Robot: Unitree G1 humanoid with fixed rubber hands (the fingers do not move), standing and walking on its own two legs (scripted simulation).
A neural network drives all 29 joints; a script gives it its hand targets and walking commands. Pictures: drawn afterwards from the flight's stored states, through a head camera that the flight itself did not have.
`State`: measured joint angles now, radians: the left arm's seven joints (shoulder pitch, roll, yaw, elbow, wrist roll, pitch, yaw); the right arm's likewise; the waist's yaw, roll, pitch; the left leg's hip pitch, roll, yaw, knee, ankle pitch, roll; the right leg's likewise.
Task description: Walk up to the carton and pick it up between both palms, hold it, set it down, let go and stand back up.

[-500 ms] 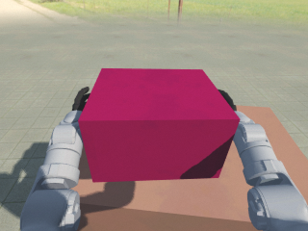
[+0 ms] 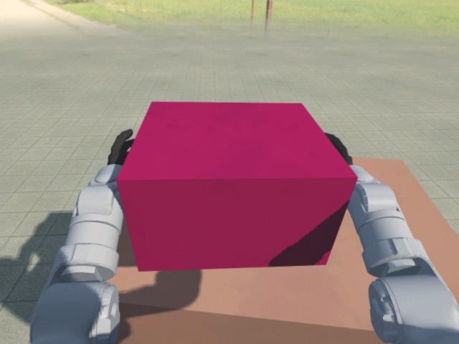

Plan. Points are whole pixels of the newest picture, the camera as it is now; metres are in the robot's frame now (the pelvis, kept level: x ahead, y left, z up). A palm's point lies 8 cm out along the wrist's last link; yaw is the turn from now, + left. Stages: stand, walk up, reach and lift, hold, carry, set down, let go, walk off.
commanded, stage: hold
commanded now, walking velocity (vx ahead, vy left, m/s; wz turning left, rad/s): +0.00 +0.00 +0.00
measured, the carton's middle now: (231, 176) +0.37 +0.03 +0.17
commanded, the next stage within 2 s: none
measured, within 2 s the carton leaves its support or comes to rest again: neither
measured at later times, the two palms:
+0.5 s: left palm (119, 171) +0.36 +0.23 +0.19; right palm (340, 172) +0.38 -0.17 +0.18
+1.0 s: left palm (119, 171) +0.36 +0.23 +0.19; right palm (340, 172) +0.38 -0.17 +0.18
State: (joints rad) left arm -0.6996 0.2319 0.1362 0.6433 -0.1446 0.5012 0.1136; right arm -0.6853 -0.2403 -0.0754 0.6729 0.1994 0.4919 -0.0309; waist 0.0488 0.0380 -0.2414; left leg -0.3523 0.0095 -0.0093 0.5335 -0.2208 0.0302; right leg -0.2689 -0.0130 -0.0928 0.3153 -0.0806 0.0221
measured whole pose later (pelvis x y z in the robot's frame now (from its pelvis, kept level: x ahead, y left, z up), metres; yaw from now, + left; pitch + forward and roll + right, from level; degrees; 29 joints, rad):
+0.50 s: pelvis +0.00 +0.00 +0.00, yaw +0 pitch +2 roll -3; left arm -0.70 0.23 0.14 0.64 -0.15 0.50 0.11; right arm -0.69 -0.24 -0.08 0.67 0.20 0.50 -0.03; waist 0.05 0.04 -0.24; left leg -0.35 0.01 -0.01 0.53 -0.22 0.03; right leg -0.27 -0.01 -0.09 0.32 -0.08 0.02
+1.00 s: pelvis +0.00 +0.00 +0.00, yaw +0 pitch +2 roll -3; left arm -0.70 0.23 0.14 0.64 -0.15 0.50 0.11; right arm -0.69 -0.24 -0.08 0.67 0.20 0.50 -0.03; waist 0.05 0.04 -0.24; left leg -0.35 0.01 -0.01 0.53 -0.22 0.03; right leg -0.27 -0.01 -0.09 0.31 -0.08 0.02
